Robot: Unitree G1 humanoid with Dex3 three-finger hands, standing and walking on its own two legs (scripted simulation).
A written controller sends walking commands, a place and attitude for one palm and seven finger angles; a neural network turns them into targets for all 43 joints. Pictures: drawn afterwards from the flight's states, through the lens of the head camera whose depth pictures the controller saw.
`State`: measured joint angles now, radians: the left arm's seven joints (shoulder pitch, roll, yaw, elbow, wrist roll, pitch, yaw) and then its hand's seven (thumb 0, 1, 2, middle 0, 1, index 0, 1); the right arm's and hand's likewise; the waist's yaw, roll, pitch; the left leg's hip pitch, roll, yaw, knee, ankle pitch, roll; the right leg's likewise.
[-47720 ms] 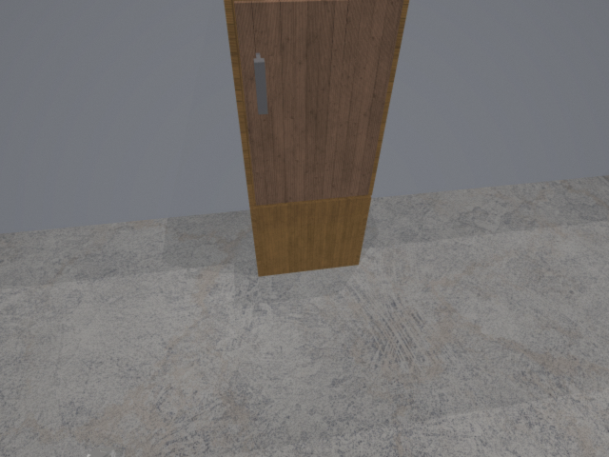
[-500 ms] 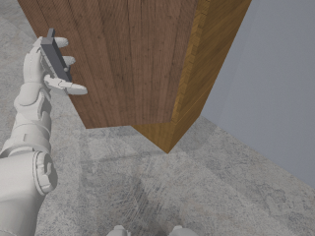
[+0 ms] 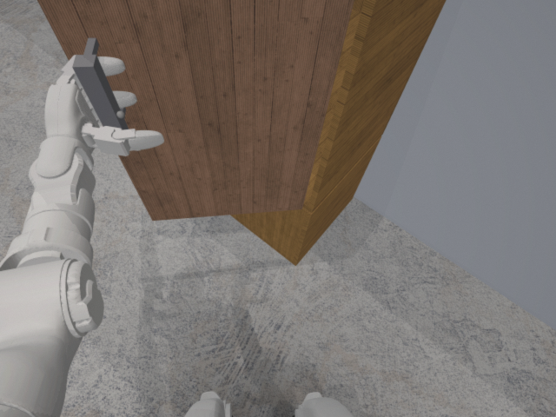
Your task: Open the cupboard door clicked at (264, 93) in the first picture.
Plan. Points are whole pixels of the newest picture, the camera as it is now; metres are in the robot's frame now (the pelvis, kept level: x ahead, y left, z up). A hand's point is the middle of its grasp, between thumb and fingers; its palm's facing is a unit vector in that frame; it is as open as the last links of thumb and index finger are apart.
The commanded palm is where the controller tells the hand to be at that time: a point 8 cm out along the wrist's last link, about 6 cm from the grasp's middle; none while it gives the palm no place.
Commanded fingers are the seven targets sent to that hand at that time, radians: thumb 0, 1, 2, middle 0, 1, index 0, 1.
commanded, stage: close the thumb around the handle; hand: left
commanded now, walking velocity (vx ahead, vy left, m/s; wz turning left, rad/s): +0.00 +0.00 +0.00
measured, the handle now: (106, 91) +0.56 +0.21 +0.12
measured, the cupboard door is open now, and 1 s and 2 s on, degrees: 46 55 89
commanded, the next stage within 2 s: pull the door open along its arc in 0.48 s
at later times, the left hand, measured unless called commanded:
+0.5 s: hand (119, 113) +0.51 +0.18 +0.12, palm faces +0.03 -1.00 +0.00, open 5.7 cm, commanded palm +0.49 +0.23 +0.11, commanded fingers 0.00 0.90 0.90 -0.40 -1.35 -0.40 -1.35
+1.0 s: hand (123, 144) +0.46 +0.17 +0.12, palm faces +0.01 -1.00 +0.01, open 6.0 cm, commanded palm +0.40 +0.23 +0.11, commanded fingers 0.00 0.90 0.90 -0.40 -1.35 -0.40 -1.35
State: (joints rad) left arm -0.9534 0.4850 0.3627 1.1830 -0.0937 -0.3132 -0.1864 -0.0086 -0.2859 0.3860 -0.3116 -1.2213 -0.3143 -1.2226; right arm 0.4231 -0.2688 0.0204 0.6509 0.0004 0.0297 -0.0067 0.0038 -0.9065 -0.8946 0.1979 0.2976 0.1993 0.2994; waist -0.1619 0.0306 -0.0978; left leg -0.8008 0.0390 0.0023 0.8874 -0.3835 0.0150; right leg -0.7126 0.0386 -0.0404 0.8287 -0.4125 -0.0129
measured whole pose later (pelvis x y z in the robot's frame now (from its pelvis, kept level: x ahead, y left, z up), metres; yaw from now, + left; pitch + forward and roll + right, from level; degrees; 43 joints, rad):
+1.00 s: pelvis +0.02 +0.00 +0.01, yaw -2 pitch +13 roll -1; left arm -0.55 0.35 0.34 0.79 -0.18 -0.26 -0.20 0.01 0.69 0.73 -0.36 -1.35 -0.36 -1.35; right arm 0.42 -0.26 0.01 0.58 0.03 0.06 0.00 0.01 -0.91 -0.89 0.20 0.30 0.20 0.30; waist -0.11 0.04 -0.14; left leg -0.64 0.05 0.05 0.81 -0.39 0.01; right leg -0.58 0.05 0.01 0.76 -0.41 -0.01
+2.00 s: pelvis +0.01 -0.04 +0.02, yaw +4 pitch +1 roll +0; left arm 0.04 -0.10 -0.24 0.03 0.04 0.01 0.58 0.02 0.57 0.74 -0.38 -1.33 -0.38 -1.33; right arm 0.14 -0.19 0.01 0.62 -0.05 0.07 -0.01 0.01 -0.91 -0.90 0.19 0.30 0.20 0.30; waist 0.00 0.06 -0.05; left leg -0.37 0.02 -0.05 0.69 -0.33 -0.03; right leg -0.29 0.03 -0.09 0.68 -0.41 -0.06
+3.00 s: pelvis -0.02 -0.01 +0.02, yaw +3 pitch +0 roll -1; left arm -0.04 0.06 -0.26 0.11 -0.10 -0.08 0.07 -0.01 -0.50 0.29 -0.22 -0.37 -0.17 -0.38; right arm 0.20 -0.20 0.05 0.57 0.01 0.04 -0.03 0.01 -0.91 -0.90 0.20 0.30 0.20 0.30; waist 0.00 0.05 -0.03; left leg -0.41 -0.01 -0.02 0.73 -0.31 0.01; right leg -0.34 0.00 -0.06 0.73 -0.38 -0.02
